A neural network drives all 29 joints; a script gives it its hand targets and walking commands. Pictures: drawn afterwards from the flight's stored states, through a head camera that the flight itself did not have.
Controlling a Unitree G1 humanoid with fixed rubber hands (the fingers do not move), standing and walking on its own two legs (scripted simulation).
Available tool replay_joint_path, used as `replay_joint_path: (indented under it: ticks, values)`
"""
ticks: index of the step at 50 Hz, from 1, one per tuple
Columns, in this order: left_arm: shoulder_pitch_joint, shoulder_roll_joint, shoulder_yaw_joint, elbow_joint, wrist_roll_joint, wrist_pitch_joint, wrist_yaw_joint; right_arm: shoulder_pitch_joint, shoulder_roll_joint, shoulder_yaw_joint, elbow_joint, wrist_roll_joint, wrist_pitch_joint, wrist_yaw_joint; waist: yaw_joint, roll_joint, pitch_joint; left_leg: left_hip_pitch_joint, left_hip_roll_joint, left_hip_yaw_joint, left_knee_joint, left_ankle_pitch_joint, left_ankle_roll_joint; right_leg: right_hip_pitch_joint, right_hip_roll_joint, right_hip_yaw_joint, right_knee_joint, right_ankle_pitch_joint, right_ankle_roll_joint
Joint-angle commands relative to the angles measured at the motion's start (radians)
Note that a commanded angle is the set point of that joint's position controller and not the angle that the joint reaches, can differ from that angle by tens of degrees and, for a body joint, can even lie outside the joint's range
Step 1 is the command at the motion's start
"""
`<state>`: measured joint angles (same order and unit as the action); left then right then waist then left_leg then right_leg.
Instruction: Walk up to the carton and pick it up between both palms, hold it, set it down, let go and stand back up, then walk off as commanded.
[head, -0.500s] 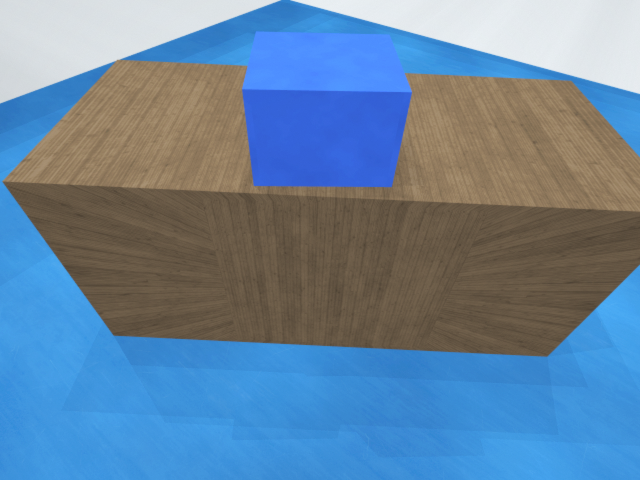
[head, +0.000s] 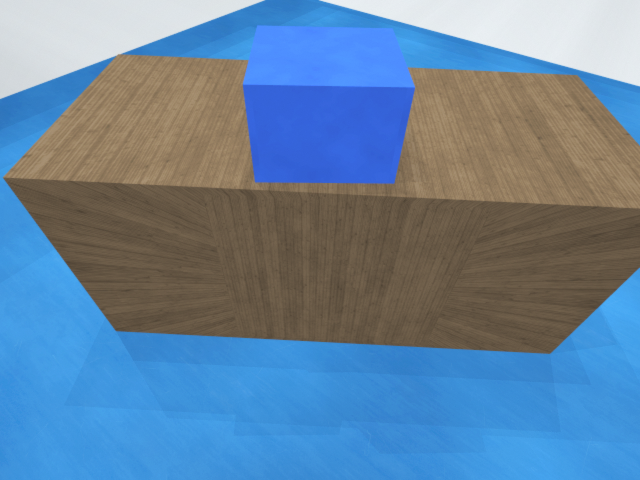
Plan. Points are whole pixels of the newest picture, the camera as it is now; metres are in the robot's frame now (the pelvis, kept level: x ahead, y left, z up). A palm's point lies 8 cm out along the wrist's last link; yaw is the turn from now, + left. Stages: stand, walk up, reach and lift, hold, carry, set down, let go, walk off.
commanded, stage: stand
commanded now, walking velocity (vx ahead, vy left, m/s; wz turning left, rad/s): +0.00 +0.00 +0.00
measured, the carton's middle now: (325, 103) +0.88 +0.00 +0.02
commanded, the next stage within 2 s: none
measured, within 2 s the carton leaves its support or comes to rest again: neither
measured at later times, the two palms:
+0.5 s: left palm out of the picture +0.04 +0.30 -0.11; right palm out of the picture +0.05 -0.29 -0.11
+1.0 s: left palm out of the picture +0.05 +0.32 -0.11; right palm out of the picture +0.06 -0.30 -0.10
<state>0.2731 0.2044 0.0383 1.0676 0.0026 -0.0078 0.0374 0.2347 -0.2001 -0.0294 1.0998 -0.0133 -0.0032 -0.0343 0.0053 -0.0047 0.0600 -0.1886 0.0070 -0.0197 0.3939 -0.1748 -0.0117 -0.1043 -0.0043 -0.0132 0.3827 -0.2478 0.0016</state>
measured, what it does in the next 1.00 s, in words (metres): stands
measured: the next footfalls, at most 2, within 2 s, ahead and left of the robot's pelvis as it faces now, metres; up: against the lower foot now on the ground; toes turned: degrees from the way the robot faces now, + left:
none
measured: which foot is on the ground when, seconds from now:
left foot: down 0.00-1.00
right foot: down 0.00-1.00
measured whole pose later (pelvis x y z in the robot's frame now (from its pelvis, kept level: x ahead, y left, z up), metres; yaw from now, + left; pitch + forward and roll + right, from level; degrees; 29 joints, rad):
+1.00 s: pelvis -0.01 +0.01 +0.00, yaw +0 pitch -3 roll +0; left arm 0.19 0.38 0.02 1.01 -0.01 -0.02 0.01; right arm 0.16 -0.37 -0.01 1.02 0.00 -0.02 -0.02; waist 0.00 -0.01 0.06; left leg -0.16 -0.01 -0.02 0.34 -0.13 0.01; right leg -0.07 -0.02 -0.01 0.32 -0.20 0.02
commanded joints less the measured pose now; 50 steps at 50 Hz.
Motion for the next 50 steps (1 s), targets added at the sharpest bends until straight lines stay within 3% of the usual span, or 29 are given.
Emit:
replay_joint_path:
  ticks: [1, 7, 9, 12, 13, 14, 17, 18, 19, 24, 26, 29, 30, 31, 32, 36, 38, 40, 41, 42, 44, 47, 50]
  values:
    - [0.011, 0.151, 0.029, -0.061, -0.004, -0.023, 0.006, 0.025, -0.148, -0.026, -0.056, 0.006, -0.018, -0.008, -0.008, 0.002, -0.029, 0.078, 0.107, -0.060, -0.041, 0.188, 0.026, -0.047, -0.108, 0.069, -0.073, 0.171, -0.014]
    - [0.004, 0.198, 0.041, -0.092, -0.006, -0.027, 0.003, 0.013, -0.214, -0.034, -0.085, 0.006, -0.023, -0.013, -0.006, 0.023, -0.004, 0.062, 0.116, -0.068, -0.052, 0.200, 0.028, -0.026, -0.117, 0.066, -0.085, 0.173, -0.013]
    - [0.002, 0.197, 0.039, -0.089, -0.003, -0.023, -0.006, -0.002, -0.208, -0.032, -0.102, 0.008, -0.021, -0.009, -0.009, -0.036, 0.004, 0.057, 0.110, -0.076, -0.070, 0.133, 0.026, -0.033, -0.109, 0.058, -0.088, 0.115, -0.012]
    - [-0.008, 0.218, 0.040, -0.105, -0.009, -0.014, -0.002, -0.023, -0.232, -0.030, -0.120, 0.003, -0.015, -0.008, 0.003, 0.025, 0.011, 0.040, 0.108, -0.073, -0.089, 0.089, 0.025, -0.037, -0.115, 0.068, -0.087, 0.086, -0.011]
    - [-0.007, 0.243, 0.040, -0.102, -0.004, -0.015, -0.005, -0.043, -0.262, -0.040, -0.136, 0.010, -0.018, -0.005, -0.002, 0.028, 0.033, 0.031, 0.100, -0.074, -0.098, 0.045, 0.017, -0.048, -0.110, 0.075, -0.107, 0.036, -0.010]
    - [-0.023, 0.261, 0.046, -0.112, -0.001, -0.012, -0.007, -0.049, -0.245, -0.033, -0.134, 0.003, -0.014, -0.001, 0.011, -0.005, 0.012, 0.036, 0.095, -0.070, -0.085, 0.049, 0.014, -0.035, -0.106, 0.059, -0.105, 0.036, -0.008]
    - [-0.035, 0.249, 0.036, -0.113, -0.006, -0.016, -0.012, -0.014, -0.268, -0.034, -0.126, 0.012, -0.013, 0.000, -0.021, 0.019, 0.013, 0.043, 0.101, -0.078, -0.114, 0.018, 0.018, -0.069, -0.112, 0.076, -0.121, -0.003, -0.014]
    - [-0.025, 0.274, 0.043, -0.121, -0.009, -0.014, -0.013, -0.025, -0.264, -0.034, -0.136, 0.009, -0.018, 0.003, -0.007, -0.008, 0.024, 0.035, 0.106, -0.090, -0.119, -0.023, 0.017, -0.068, -0.106, 0.069, -0.127, -0.045, -0.011]
    - [-0.034, 0.274, 0.044, -0.131, -0.005, -0.019, -0.017, -0.034, -0.290, -0.038, -0.136, 0.015, -0.015, 0.005, -0.002, 0.020, 0.012, 0.035, 0.109, -0.098, -0.114, -0.016, 0.018, -0.055, -0.106, 0.074, -0.122, -0.004, -0.018]
    - [-0.047, 0.310, 0.037, -0.125, -0.008, -0.029, -0.017, -0.042, -0.315, -0.034, -0.135, 0.009, -0.025, 0.008, -0.001, -0.011, -0.032, 0.073, 0.118, -0.085, -0.097, 0.097, 0.027, -0.024, -0.127, 0.078, -0.125, 0.049, -0.018]
    - [-0.064, 0.292, 0.030, -0.132, -0.009, -0.029, -0.020, -0.069, -0.293, -0.023, -0.140, 0.008, -0.027, 0.005, 0.012, -0.012, -0.015, 0.051, 0.120, -0.090, -0.099, 0.095, 0.033, -0.012, -0.127, 0.080, -0.122, 0.062, -0.018]
    - [-0.082, 0.309, 0.030, -0.129, -0.008, -0.028, -0.021, -0.080, -0.318, -0.025, -0.150, 0.015, -0.030, 0.008, -0.002, 0.025, -0.019, 0.054, 0.113, -0.082, -0.099, 0.094, 0.025, -0.014, -0.125, 0.083, -0.127, 0.059, -0.018]
    - [-0.076, 0.306, 0.025, -0.120, -0.009, -0.030, -0.021, -0.053, -0.294, -0.015, -0.132, 0.016, -0.029, 0.008, -0.003, -0.013, -0.027, 0.072, 0.121, -0.088, -0.105, 0.112, 0.028, -0.013, -0.129, 0.081, -0.122, 0.072, -0.019]
    - [-0.071, 0.305, 0.023, -0.123, -0.008, -0.030, -0.021, -0.064, -0.305, -0.016, -0.140, 0.015, -0.028, 0.009, -0.001, 0.012, -0.010, 0.061, 0.112, -0.076, -0.095, 0.084, 0.025, -0.025, -0.123, 0.080, -0.133, 0.064, -0.013]
    - [-0.074, 0.309, 0.020, -0.120, -0.010, -0.027, -0.020, -0.066, -0.314, -0.021, -0.137, 0.017, -0.027, 0.008, -0.012, 0.000, 0.005, 0.059, 0.118, -0.089, -0.117, 0.092, 0.025, -0.040, -0.124, 0.071, -0.125, 0.066, -0.014]
    - [-0.062, 0.325, 0.022, -0.115, -0.013, -0.025, -0.016, -0.084, -0.323, -0.020, -0.137, 0.012, -0.023, 0.009, 0.005, 0.017, -0.014, 0.055, 0.110, -0.081, -0.105, 0.083, 0.022, -0.017, -0.127, 0.075, -0.126, 0.042, -0.011]
    - [-0.081, 0.309, 0.014, -0.119, -0.012, -0.029, -0.021, -0.099, -0.315, -0.016, -0.137, 0.013, -0.023, 0.010, 0.004, -0.013, 0.016, 0.026, 0.112, -0.092, -0.120, 0.046, 0.023, -0.031, -0.123, 0.065, -0.124, 0.020, -0.005]
    - [-0.080, 0.331, 0.018, -0.114, -0.009, -0.027, -0.022, -0.073, -0.309, -0.015, -0.128, 0.017, -0.024, 0.012, -0.011, -0.003, -0.012, 0.058, 0.115, -0.090, -0.111, 0.079, 0.023, -0.028, -0.126, 0.073, -0.127, 0.039, -0.011]
    - [-0.073, 0.313, 0.015, -0.118, -0.009, -0.025, -0.025, -0.101, -0.347, -0.021, -0.133, 0.022, -0.027, 0.012, 0.000, 0.045, -0.015, 0.034, 0.116, -0.088, -0.114, 0.046, 0.029, -0.015, -0.123, 0.079, -0.127, 0.068, -0.012]
    - [-0.078, 0.342, 0.021, -0.111, -0.012, -0.024, -0.021, -0.101, -0.336, -0.021, -0.134, 0.013, -0.031, 0.015, -0.003, 0.014, -0.013, 0.046, 0.116, -0.094, -0.125, 0.049, 0.030, -0.020, -0.126, 0.072, -0.122, 0.047, -0.012]
    - [-0.077, 0.331, 0.014, -0.109, -0.010, -0.027, -0.027, -0.046, -0.340, -0.023, -0.113, 0.018, -0.031, 0.010, -0.018, 0.024, -0.042, 0.088, 0.121, -0.094, -0.112, 0.070, 0.030, -0.034, -0.127, 0.073, -0.127, 0.052, -0.015]
    - [-0.108, 0.326, 0.012, -0.109, -0.005, -0.027, -0.022, -0.100, -0.322, -0.020, -0.130, 0.015, -0.036, 0.011, -0.012, -0.004, -0.044, 0.081, 0.124, -0.096, -0.103, 0.090, 0.036, -0.020, -0.126, 0.067, -0.128, 0.069, -0.012]
    - [-0.100, 0.323, 0.010, -0.103, -0.014, -0.029, -0.020, -0.086, -0.339, -0.020, -0.114, 0.016, -0.033, 0.013, -0.012, 0.029, -0.043, 0.077, 0.120, -0.089, -0.121, 0.130, 0.031, -0.014, -0.130, 0.074, -0.124, 0.057, -0.016]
